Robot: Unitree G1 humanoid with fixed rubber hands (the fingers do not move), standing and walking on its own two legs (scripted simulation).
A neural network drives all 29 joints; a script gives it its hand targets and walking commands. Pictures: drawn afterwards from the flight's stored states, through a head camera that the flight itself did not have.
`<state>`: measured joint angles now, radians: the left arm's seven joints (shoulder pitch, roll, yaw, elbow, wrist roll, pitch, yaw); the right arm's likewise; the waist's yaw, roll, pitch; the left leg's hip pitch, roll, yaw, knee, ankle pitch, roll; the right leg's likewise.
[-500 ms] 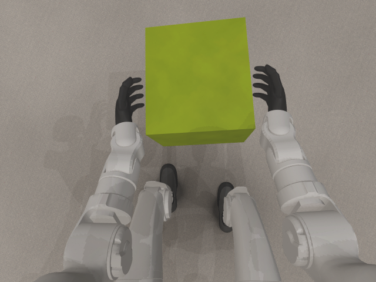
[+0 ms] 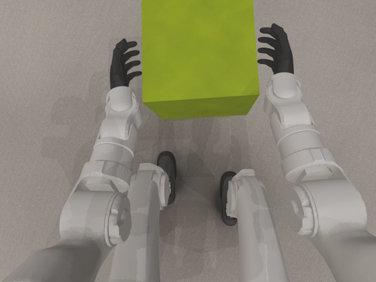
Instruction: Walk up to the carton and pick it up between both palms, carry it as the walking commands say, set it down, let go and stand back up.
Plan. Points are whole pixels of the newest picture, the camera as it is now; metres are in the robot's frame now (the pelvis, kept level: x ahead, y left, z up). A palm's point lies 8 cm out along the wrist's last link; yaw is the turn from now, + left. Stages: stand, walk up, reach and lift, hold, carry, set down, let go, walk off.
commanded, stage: set down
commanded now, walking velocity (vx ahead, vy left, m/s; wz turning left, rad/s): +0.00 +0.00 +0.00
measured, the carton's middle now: (199, 57) +0.54 +0.01 -0.25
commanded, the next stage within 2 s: none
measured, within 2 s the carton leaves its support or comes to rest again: neither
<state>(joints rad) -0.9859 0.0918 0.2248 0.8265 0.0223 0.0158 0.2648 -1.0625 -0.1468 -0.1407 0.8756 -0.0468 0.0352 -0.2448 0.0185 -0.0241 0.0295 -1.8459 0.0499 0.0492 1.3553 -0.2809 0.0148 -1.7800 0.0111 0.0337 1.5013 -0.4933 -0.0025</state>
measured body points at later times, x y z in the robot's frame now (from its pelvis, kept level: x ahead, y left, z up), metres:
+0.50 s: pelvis -0.01 -0.01 -0.08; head +0.33 -0.03 +0.21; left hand +0.52 +0.15 -0.23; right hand +0.53 -0.16 -0.23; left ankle +0.14 +0.12 -0.54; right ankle +0.07 -0.12 -0.54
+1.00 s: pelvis -0.02 +0.00 -0.13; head +0.38 -0.02 +0.07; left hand +0.55 +0.16 -0.33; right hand +0.55 -0.16 -0.33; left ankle +0.14 +0.12 -0.54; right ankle +0.07 -0.12 -0.54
